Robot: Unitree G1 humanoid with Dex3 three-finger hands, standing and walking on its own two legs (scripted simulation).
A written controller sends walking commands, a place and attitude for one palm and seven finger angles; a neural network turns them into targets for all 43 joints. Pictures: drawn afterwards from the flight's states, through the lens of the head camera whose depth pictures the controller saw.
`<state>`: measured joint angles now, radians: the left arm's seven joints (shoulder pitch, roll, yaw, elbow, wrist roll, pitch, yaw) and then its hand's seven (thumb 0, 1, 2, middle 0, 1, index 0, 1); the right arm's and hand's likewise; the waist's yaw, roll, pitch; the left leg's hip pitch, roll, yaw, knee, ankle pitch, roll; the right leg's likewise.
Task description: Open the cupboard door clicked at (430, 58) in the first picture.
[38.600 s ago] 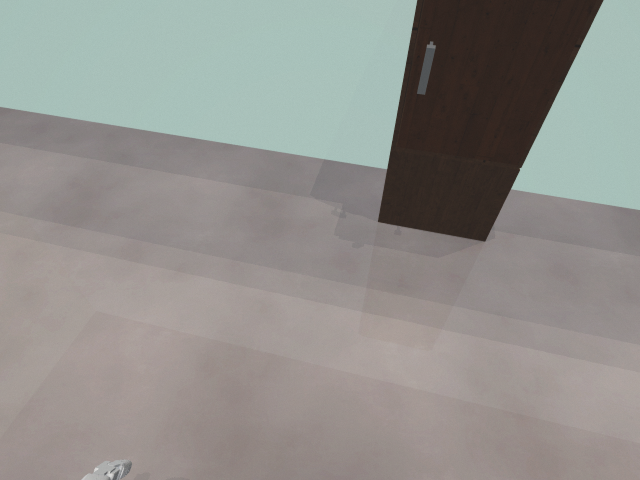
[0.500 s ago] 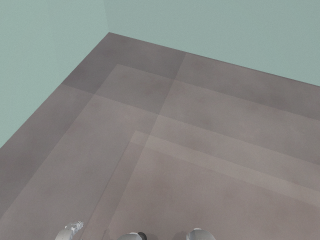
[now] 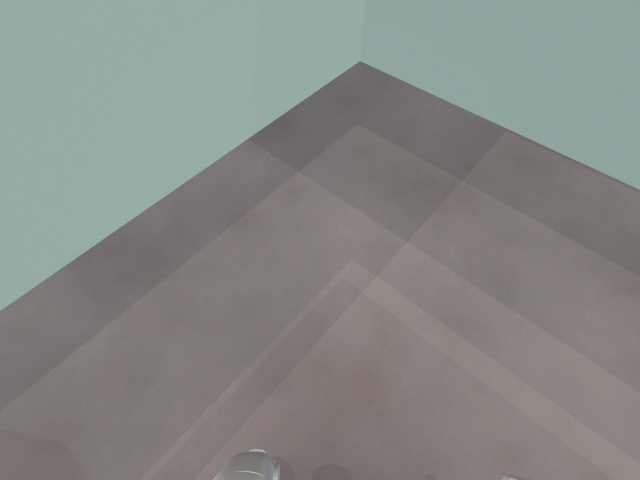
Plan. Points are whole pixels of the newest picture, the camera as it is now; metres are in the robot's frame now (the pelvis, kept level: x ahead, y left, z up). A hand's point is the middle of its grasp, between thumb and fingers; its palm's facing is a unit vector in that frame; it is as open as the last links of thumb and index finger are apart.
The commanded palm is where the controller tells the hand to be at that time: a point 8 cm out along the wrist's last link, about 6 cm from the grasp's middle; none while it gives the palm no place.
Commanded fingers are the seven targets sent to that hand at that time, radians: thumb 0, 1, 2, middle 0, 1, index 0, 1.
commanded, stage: turn to face it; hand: left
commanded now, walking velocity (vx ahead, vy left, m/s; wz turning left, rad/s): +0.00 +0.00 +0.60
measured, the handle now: out of the picture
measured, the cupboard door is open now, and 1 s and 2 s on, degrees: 41 41 41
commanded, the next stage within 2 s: none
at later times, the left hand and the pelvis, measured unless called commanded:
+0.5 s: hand out of the picture +0.08 +0.22 -0.15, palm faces +0.25 -0.92 -0.30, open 7.4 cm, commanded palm none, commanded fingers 0.00 0.90 0.90 -0.20 -0.30 -0.20 -0.30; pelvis +0.02 -0.02 -0.01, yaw +16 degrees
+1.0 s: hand out of the picture -0.05 +0.20 -0.19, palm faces +0.58 -0.77 -0.25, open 7.4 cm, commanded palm none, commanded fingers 0.00 0.90 0.90 -0.20 -0.30 -0.20 -0.30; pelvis +0.03 -0.01 -0.01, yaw +35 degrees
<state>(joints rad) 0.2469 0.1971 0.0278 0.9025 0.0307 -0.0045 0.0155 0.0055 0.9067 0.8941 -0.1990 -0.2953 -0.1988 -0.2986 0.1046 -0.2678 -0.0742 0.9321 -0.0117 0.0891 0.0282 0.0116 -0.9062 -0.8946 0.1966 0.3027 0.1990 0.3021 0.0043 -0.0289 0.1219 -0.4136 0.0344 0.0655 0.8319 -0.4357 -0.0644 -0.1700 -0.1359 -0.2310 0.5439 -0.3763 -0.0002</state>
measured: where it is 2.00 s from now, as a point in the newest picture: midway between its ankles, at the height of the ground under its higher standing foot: outside the picture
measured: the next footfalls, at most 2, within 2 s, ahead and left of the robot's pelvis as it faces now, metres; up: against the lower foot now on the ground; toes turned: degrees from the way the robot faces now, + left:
left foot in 0.08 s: +0.04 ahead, +0.13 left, +0.00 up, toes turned +9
right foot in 0.48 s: +0.09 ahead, -0.13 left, +0.00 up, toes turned +13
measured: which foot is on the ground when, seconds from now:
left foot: up 0.00-0.06, down 0.08-0.48, up 0.50-0.86, down 0.88-1.00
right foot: down 0.00-0.08, up 0.10-0.46, down 0.48-0.88, up 0.90-1.00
